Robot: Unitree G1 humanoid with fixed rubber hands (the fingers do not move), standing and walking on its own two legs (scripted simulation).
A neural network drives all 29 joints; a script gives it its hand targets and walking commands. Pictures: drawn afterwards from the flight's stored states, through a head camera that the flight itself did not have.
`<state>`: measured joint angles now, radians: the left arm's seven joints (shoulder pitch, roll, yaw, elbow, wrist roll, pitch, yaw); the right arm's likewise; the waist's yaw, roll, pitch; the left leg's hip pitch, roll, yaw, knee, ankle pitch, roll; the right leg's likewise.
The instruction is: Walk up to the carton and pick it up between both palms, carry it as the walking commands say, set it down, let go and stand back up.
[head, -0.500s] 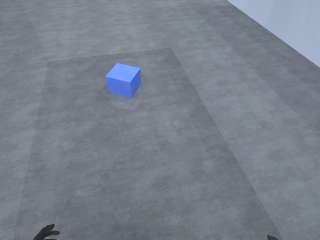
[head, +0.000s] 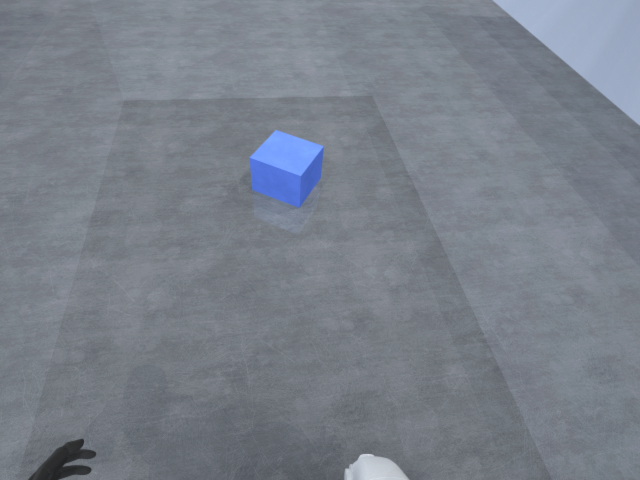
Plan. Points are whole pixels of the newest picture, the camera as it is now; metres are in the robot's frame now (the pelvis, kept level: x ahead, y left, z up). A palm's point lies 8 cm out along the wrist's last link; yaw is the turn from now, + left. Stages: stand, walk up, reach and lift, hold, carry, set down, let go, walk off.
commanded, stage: walk up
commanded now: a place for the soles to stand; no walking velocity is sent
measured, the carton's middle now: (287, 168) +1.46 +0.03 -0.68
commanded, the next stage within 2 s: none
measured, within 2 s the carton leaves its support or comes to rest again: neither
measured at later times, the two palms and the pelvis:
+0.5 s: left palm (79, 389) +0.25 +0.30 -0.06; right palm (512, 299) +0.40 -0.36 -0.07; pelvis +0.24 -0.04 +0.01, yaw +5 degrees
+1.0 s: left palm (133, 236) +0.53 +0.30 -0.08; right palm (492, 231) +0.55 -0.38 -0.07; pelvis +0.46 -0.03 +0.00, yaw +6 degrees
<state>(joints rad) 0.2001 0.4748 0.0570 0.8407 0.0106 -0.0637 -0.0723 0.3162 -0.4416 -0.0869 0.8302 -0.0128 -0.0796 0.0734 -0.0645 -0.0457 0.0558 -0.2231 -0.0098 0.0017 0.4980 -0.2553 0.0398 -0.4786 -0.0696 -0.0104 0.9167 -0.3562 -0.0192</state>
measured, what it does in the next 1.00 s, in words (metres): walks ahead: right foot, then left foot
